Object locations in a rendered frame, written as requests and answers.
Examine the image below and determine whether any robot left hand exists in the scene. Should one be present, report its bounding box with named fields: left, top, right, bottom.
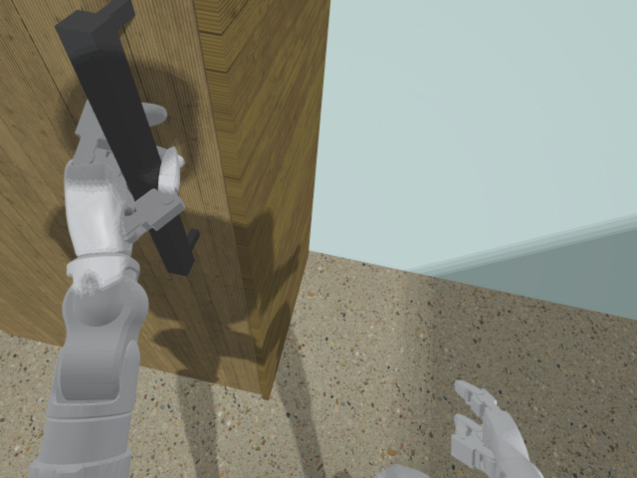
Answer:
left=64, top=100, right=185, bottom=257

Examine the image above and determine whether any right robot forearm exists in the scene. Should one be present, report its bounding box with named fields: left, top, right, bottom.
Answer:
left=495, top=458, right=543, bottom=478

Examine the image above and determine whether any left robot forearm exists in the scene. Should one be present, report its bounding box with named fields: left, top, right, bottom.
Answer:
left=28, top=253, right=148, bottom=478

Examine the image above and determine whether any handle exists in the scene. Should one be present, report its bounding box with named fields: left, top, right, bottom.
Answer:
left=55, top=0, right=200, bottom=277

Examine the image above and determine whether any robot right hand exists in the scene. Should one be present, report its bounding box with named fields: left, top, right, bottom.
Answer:
left=451, top=379, right=530, bottom=478

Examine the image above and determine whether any wardrobe door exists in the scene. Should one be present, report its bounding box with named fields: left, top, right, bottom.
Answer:
left=0, top=0, right=262, bottom=394

